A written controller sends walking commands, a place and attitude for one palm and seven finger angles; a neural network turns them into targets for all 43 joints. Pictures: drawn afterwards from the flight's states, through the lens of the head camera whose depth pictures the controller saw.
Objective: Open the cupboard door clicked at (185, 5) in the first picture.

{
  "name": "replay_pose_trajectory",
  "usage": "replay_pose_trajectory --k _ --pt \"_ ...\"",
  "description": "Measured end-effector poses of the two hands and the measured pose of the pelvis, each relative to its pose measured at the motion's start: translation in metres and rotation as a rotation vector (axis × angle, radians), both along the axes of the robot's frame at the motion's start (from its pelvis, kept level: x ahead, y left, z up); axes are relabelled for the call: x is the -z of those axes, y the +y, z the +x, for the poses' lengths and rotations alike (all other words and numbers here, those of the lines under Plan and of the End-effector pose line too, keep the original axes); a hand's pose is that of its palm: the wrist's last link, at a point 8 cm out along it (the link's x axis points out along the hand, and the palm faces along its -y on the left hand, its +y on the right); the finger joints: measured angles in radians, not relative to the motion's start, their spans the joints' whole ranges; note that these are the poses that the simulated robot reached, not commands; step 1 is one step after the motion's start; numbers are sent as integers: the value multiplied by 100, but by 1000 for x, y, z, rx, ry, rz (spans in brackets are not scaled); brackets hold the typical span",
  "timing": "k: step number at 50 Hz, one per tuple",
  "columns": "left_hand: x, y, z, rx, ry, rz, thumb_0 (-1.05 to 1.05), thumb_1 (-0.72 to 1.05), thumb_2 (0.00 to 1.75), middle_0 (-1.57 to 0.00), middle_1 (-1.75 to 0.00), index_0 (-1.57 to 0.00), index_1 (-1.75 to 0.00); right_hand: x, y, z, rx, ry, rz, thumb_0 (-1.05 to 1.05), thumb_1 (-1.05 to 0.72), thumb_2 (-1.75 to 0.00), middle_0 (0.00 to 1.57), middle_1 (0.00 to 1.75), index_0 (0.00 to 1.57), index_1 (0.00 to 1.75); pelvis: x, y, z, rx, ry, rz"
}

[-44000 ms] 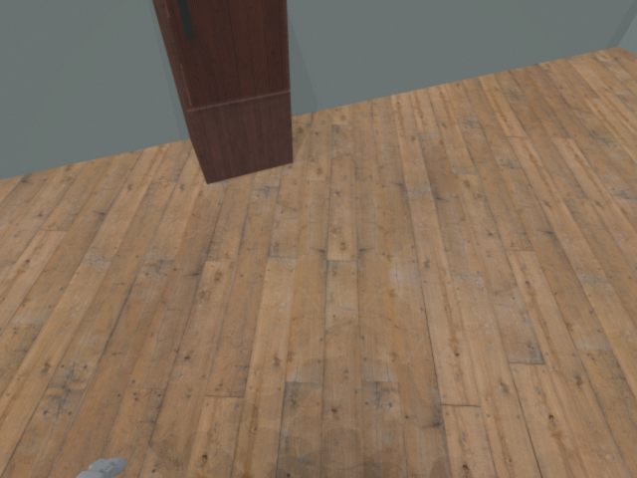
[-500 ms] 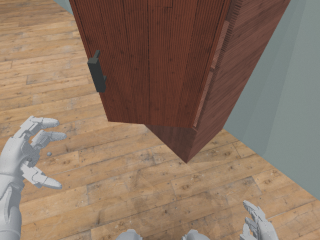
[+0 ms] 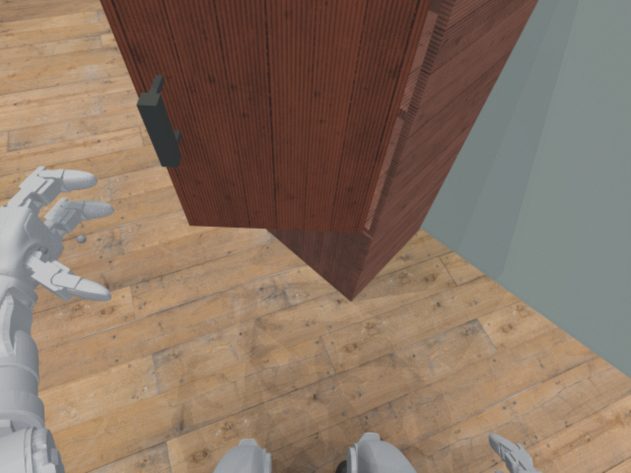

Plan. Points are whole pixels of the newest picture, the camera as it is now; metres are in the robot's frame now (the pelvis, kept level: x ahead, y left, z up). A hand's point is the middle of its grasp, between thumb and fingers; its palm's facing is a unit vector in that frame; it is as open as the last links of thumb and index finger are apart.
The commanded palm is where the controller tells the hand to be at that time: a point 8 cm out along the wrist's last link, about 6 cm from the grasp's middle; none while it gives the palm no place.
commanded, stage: move the hooked fingers beside the handle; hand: left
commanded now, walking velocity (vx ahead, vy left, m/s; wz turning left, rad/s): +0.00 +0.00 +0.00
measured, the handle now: (164, 122) +0.60 +0.24 +0.05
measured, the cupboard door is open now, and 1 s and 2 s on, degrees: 42 42 42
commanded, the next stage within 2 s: slide the fingers in behind the handle in 1.84 s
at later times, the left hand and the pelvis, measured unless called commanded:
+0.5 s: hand (92, 189) +0.45 +0.30 +0.07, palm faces -0.01 -1.00 -0.02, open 14.0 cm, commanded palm +0.43 +0.34 +0.06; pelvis +0.00 +0.01 -0.01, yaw -1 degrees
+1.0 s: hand (102, 145) +0.52 +0.31 +0.07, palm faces +0.00 -1.00 -0.02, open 14.0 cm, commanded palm +0.52 +0.34 +0.06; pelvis +0.00 +0.02 -0.02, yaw -2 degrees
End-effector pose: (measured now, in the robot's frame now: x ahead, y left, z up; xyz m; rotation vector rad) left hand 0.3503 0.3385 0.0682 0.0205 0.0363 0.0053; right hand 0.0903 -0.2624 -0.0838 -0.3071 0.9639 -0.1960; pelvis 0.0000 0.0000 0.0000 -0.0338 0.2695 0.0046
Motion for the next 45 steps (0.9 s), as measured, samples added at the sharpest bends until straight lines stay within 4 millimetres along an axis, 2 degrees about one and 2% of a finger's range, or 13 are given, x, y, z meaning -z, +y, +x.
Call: replay_pose_trajectory --k 8,32,45 --pt "3 4 28 11 -8 -5 -1 -50 30 -30 -120 -30 -120 6 -1 -23 32 100 -24 1 -91 -90 20 30 21 30 4 4 -1 1 30 -8" --pt "5 11 99 19 11 -8 -1 -50 30 -30 -120 -30 -120 16 4 -70 104 306 -49 1 -91 -90 20 30 21 30 16 14 -4 7 106 -30" --pt "1 17 140 14 6 -7 -1 -50 30 -30 -120 -30 -120 15 9 -104 166 424 -58 0 -91 -90 20 30 21 30 22 16 -2 19 160 -46"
